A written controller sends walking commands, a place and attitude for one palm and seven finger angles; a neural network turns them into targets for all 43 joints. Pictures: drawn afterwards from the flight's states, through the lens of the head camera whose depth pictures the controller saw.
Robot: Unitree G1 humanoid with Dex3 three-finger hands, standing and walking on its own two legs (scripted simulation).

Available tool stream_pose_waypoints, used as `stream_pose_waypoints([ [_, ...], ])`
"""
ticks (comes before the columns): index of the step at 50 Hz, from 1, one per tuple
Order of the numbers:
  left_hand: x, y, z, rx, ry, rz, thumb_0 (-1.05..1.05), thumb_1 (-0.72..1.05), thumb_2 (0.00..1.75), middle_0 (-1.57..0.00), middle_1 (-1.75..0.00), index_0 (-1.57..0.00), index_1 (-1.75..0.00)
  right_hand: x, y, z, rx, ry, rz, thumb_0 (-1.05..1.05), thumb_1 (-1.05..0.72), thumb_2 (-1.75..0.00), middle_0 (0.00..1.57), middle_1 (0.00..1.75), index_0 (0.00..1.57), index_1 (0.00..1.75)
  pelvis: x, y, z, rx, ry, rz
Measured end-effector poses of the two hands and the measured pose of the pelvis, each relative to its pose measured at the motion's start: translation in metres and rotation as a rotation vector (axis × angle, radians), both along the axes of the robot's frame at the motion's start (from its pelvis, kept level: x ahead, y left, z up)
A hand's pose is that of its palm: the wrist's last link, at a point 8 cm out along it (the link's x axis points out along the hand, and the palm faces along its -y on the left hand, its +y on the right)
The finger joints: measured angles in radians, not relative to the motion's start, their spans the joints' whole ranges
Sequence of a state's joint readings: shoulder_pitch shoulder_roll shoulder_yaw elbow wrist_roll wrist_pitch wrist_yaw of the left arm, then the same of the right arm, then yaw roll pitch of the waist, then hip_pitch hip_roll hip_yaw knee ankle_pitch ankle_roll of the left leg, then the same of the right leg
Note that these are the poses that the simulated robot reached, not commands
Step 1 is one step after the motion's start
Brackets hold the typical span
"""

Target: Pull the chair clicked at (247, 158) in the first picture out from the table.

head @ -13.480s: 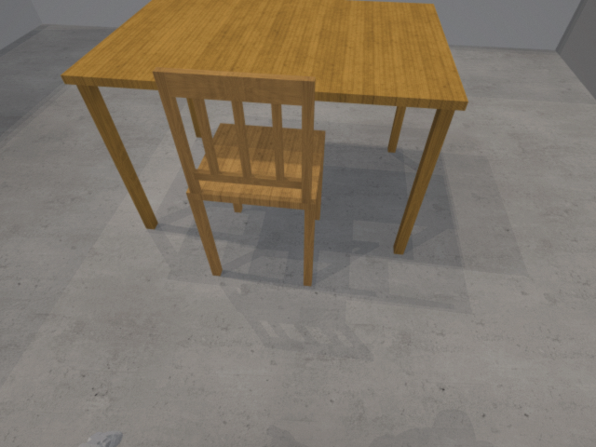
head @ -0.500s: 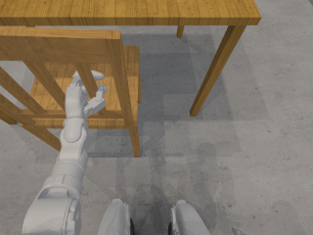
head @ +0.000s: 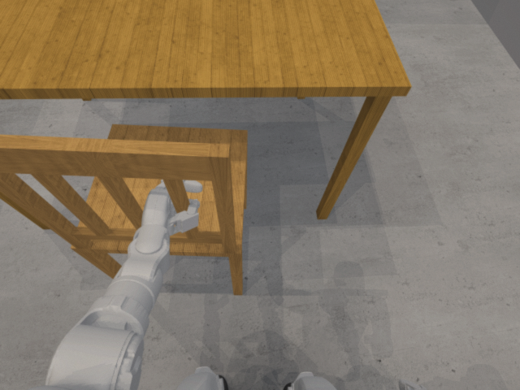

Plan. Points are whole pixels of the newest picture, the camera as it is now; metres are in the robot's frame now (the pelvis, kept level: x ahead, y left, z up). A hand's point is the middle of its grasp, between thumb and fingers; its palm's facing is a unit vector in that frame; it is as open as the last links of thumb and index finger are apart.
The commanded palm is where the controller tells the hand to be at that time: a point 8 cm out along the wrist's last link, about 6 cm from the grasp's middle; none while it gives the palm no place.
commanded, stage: step backward, pulling the chair out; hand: left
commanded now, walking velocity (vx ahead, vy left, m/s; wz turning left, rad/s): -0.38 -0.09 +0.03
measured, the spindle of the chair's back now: (130, 207) +0.43 +0.23 -0.07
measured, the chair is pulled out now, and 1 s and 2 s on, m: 0.08 0.22 0.29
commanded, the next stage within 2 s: none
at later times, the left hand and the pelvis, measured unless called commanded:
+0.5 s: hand (203, 264) +0.31 +0.09 -0.05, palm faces -0.05 -0.99 -0.16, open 5.3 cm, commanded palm +0.31 +0.14 -0.05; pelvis -0.06 -0.02 +0.01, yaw -2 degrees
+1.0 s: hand (203, 294) +0.26 +0.09 -0.05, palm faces -0.05 -0.98 -0.19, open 5.4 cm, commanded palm +0.28 +0.14 -0.05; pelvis -0.09 -0.02 +0.00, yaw -1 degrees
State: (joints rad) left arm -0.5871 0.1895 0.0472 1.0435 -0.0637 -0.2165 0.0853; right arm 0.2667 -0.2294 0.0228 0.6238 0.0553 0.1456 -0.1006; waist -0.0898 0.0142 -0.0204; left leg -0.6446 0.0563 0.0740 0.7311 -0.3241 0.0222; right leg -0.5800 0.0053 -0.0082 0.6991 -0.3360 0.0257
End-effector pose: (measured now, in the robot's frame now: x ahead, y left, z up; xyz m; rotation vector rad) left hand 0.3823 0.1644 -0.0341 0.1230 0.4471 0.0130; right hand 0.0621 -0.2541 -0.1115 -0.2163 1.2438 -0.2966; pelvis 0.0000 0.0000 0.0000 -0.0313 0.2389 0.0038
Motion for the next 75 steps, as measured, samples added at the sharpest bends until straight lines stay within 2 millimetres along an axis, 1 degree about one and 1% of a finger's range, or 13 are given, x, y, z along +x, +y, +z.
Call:
stream_pose_waypoints([
  [6,-0.012,-0.003,0.001,0.015,0.022,-0.049,0.04,0.72,0.79,-0.33,-1.15,-0.49,-1.45,-0.023,-0.009,0.006,-0.044,-0.005,-0.055,0.0,-0.9,-0.9,0.2,0.3,0.2,0.3,-0.008,0.005,0.007,0.006,-0.045,-0.036],
  [11,-0.028,-0.007,0.001,0.02,0.024,-0.053,0.04,0.71,0.8,-0.33,-1.15,-0.49,-1.45,-0.043,-0.006,0.003,-0.025,0.0,-0.077,0.0,-0.9,-0.9,0.2,0.3,0.2,0.3,-0.02,0.003,0.01,0.008,-0.075,-0.052],
  [17,-0.052,-0.012,0.002,0.027,0.029,-0.047,0.04,0.7,0.81,-0.35,-1.15,-0.5,-1.45,-0.063,-0.002,-0.003,0.013,-0.003,-0.074,0.0,-0.9,-0.9,0.2,0.3,0.2,0.3,-0.038,-0.005,0.011,0.014,-0.1,-0.05],
  [21,-0.07,-0.018,0.002,0.033,0.033,-0.037,0.04,0.69,0.81,-0.35,-1.14,-0.5,-1.45,-0.071,-0.005,-0.008,0.026,-0.024,-0.061,0.0,-0.9,-0.9,0.2,0.3,0.2,0.3,-0.051,-0.012,0.01,0.017,-0.118,-0.042],
  [26,-0.091,-0.024,0.003,0.042,0.035,-0.033,0.04,0.68,0.82,-0.36,-1.14,-0.5,-1.45,-0.077,-0.016,-0.01,0.015,-0.062,-0.044,0.0,-0.9,-0.9,0.2,0.3,0.2,0.3,-0.066,-0.017,0.009,0.019,-0.141,-0.029],
  [34,-0.114,-0.032,0.003,0.05,0.039,-0.072,0.03,0.68,0.8,-0.36,-1.16,-0.5,-1.45,-0.082,-0.031,0.002,-0.057,-0.119,-0.03,0.0,-0.9,-0.9,0.2,0.3,0.2,0.3,-0.079,-0.009,0.01,0.018,-0.168,-0.028],
  [39,-0.122,-0.03,0.003,0.051,0.033,-0.088,0.03,0.68,0.8,-0.34,-1.19,-0.5,-1.45,-0.078,-0.024,0.004,-0.061,-0.157,-0.014,0.01,-0.9,-0.9,0.2,0.3,0.2,0.3,-0.083,-0.006,0.007,0.026,-0.18,-0.033],
  [45,-0.129,-0.028,0.003,0.064,0.029,-0.06,0.03,0.66,0.83,-0.36,-1.2,-0.5,-1.45,-0.071,-0.008,-0.008,0.006,-0.188,0.024,0.01,-0.9,-0.9,0.2,0.3,0.2,0.3,-0.09,-0.014,0.001,0.031,-0.206,-0.03],
  [49,-0.134,-0.027,0.003,0.073,0.029,-0.035,0.04,0.65,0.84,-0.37,-1.2,-0.5,-1.45,-0.07,-0.003,-0.015,0.049,-0.191,0.036,0.01,-0.9,-0.9,0.2,0.3,0.2,0.3,-0.093,-0.02,0.0,0.034,-0.207,-0.026],
  [55,-0.136,-0.026,0.004,0.07,0.037,-0.041,0.04,0.66,0.84,-0.37,-1.2,-0.5,-1.45,-0.081,-0.01,-0.01,0.021,-0.155,0.032,0.01,-0.9,-0.9,0.2,0.3,0.2,0.3,-0.092,-0.014,0.006,0.037,-0.192,-0.018],
  [61,-0.135,-0.025,0.004,0.07,0.033,-0.083,0.03,0.66,0.81,-0.35,-1.22,-0.5,-1.45,-0.092,-0.018,-0.002,-0.038,-0.127,0.03,0.01,-0.9,-0.9,0.2,0.3,0.2,0.3,-0.098,-0.007,0.006,0.036,-0.192,-0.031],
  [71,-0.141,-0.027,0.004,0.077,0.037,-0.019,0.04,0.65,0.84,-0.37,-1.21,-0.5,-1.45,-0.104,-0.021,-0.013,0.026,-0.157,0.016,0.01,-0.9,-0.9,0.2,0.3,0.2,0.3,-0.121,-0.029,0.001,0.023,-0.213,-0.033],
  [75,-0.15,-0.028,0.005,0.066,0.051,-0.002,0.05,0.65,0.84,-0.37,-1.2,-0.5,-1.45,-0.115,-0.028,-0.009,0.018,-0.13,0.024,0.0,-0.9,-0.9,0.2,0.3,0.2,0.3,-0.128,-0.028,0.007,0.045,-0.202,-0.022],
])
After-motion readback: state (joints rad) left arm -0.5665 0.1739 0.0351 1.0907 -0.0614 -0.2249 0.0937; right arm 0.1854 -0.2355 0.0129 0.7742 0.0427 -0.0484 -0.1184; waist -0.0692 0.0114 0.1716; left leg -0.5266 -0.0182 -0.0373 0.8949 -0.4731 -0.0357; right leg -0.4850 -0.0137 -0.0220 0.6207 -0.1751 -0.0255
